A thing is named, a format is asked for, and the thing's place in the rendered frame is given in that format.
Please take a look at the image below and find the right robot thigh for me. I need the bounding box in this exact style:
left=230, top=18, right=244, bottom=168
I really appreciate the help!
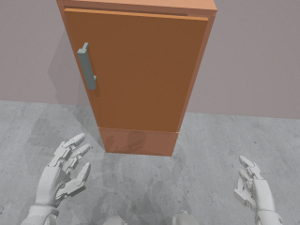
left=172, top=213, right=199, bottom=225

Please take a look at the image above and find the robot right forearm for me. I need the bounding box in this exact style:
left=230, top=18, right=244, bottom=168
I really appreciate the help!
left=254, top=210, right=283, bottom=225

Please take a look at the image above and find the cupboard door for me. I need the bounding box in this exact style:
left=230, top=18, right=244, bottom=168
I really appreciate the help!
left=64, top=8, right=208, bottom=133

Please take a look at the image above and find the right robot hand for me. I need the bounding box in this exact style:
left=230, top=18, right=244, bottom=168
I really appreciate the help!
left=234, top=156, right=276, bottom=214

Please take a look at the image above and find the handle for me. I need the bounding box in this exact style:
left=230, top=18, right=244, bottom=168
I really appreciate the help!
left=77, top=42, right=97, bottom=90

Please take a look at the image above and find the robot left forearm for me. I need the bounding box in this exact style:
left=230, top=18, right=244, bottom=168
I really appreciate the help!
left=21, top=204, right=59, bottom=225

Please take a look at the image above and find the right robot shin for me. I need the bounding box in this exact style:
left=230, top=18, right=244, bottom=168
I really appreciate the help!
left=178, top=210, right=188, bottom=214

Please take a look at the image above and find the left robot hand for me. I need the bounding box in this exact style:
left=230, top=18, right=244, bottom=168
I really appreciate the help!
left=35, top=133, right=91, bottom=208

